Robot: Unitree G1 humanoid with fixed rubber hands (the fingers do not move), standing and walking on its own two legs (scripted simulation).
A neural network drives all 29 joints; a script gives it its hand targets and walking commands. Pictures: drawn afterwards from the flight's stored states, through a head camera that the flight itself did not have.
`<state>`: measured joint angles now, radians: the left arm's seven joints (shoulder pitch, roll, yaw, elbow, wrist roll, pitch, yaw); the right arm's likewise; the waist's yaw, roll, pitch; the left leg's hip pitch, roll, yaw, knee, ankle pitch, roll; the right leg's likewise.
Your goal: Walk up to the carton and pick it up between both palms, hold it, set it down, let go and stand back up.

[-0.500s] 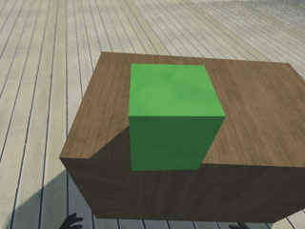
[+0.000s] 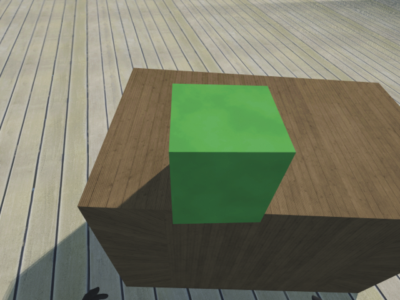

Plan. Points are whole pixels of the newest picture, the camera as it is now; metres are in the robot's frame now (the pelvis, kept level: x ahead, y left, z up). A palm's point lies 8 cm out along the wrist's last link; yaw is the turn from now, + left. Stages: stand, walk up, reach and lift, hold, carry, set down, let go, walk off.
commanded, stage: stand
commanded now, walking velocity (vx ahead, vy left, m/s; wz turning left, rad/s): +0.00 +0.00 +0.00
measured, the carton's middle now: (218, 156) +0.42 -0.01 +0.06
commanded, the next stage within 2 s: none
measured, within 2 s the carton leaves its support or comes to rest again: neither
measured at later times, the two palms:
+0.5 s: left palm out of the picture +0.10 +0.25 -0.12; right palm out of the picture +0.10 -0.25 -0.10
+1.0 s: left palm out of the picture +0.08 +0.25 -0.13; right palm out of the picture +0.08 -0.25 -0.11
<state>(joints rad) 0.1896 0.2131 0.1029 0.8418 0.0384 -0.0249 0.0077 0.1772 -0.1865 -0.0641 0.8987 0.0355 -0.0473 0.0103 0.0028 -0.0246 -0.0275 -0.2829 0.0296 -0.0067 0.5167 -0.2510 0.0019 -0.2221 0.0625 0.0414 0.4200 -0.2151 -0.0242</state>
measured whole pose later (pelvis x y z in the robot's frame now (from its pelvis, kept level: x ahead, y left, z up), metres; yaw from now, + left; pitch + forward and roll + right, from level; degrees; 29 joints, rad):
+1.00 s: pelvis -0.02 +0.00 +0.00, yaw +0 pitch +0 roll -2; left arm 0.19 0.21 0.10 0.92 0.03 -0.03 0.01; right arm 0.18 -0.19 -0.06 0.96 0.04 -0.05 0.01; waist 0.00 -0.02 -0.05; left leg -0.28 0.03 -0.01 0.51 -0.23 0.00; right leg -0.22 0.06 0.04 0.42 -0.19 -0.02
